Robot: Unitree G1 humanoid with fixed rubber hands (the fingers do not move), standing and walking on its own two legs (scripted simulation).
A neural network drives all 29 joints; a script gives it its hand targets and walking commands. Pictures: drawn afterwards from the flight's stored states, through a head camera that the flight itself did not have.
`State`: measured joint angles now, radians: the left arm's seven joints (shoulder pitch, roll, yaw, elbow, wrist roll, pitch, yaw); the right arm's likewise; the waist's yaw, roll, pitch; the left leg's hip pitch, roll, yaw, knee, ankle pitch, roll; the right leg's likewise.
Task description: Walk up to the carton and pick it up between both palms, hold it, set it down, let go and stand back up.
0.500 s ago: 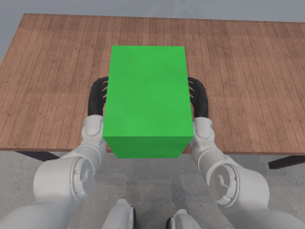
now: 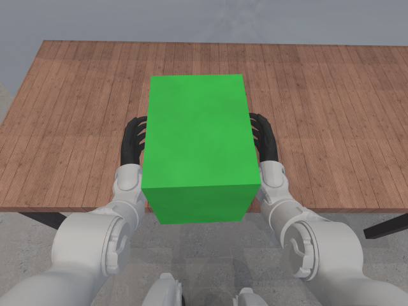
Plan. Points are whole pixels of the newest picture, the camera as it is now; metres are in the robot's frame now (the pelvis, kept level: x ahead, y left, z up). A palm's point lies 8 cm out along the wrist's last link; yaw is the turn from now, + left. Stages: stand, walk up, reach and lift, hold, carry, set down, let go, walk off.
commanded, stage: reach and lift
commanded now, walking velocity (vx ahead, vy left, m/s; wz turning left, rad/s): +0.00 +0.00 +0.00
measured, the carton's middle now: (199, 153) +0.43 +0.04 -0.02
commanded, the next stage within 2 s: none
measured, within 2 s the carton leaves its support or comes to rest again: leaves its support in 0.16 s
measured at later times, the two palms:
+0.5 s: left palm (109, 152) +0.37 +0.20 +0.07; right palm (266, 133) +0.41 -0.08 +0.09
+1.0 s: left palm (95, 132) +0.36 +0.19 +0.15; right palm (289, 118) +0.38 -0.09 +0.18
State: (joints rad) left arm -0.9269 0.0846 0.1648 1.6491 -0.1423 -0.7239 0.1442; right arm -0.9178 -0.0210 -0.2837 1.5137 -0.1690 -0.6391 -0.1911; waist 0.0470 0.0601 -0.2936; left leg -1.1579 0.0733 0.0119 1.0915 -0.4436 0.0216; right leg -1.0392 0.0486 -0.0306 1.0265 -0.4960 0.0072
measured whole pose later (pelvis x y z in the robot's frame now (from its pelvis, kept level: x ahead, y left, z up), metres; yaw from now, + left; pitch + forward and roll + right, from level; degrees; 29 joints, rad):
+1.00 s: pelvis -0.03 +0.01 +0.08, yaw +3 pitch +7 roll -2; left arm -0.82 0.05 0.28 1.27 0.09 -0.19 0.16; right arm -0.82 0.05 -0.40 1.12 -0.24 -0.10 -0.13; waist 0.01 0.00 -0.14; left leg -0.46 0.01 0.00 0.51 -0.16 0.03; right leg -0.35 0.02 0.01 0.44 -0.21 0.02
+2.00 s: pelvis -0.02 -0.02 +0.09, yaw +6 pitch -6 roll +0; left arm -0.54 -0.04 0.24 0.39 0.25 0.43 0.05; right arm -0.58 0.04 -0.08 0.62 0.07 0.19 -0.20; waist -0.06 -0.06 0.02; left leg -0.12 0.00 -0.04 0.33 -0.11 -0.01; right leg -0.01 0.01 -0.04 0.32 -0.20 -0.01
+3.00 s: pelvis -0.02 -0.01 +0.09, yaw +5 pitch -8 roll -1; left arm -0.56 -0.07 0.26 0.20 0.31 0.61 0.03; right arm -0.63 0.01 -0.03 0.58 0.13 0.25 -0.20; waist -0.07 -0.05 0.05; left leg -0.08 0.00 -0.02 0.34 -0.12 0.01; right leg 0.03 0.01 -0.02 0.30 -0.19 0.00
